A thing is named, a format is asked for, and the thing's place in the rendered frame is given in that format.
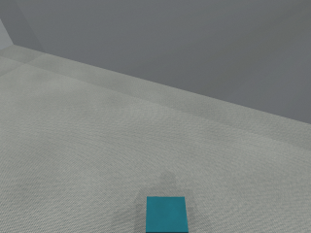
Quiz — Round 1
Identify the carton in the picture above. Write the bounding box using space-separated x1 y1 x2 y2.
146 196 189 233

